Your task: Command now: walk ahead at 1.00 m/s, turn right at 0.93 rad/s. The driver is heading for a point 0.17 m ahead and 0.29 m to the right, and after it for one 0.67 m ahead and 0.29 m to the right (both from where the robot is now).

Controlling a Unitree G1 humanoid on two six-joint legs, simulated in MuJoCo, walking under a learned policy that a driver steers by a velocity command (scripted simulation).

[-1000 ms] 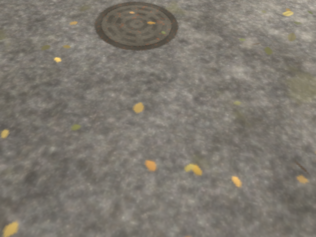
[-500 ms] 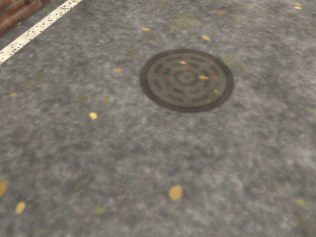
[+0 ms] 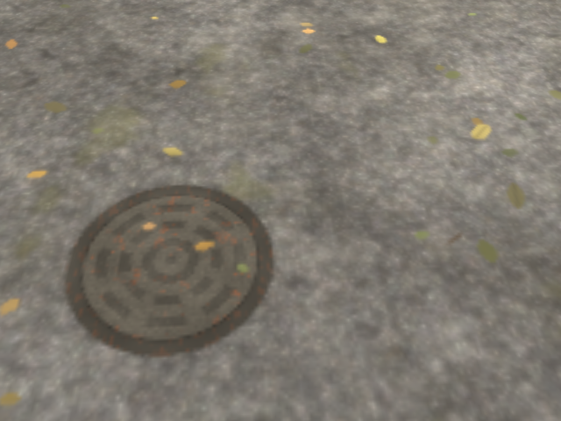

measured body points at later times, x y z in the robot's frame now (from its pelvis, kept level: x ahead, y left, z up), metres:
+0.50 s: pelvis +0.46 -0.05 +0.00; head +0.49 -0.05 +0.45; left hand +0.58 +0.23 -0.13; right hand +0.59 -0.35 -0.06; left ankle +0.73 +0.04 -0.68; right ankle +0.33 -0.04 -0.73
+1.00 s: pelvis +0.80 -0.20 -0.02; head +0.82 -0.25 +0.43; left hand +1.14 -0.24 -0.07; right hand +0.59 -0.43 -0.14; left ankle +0.78 +0.00 -0.72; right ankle +0.85 -0.36 -0.74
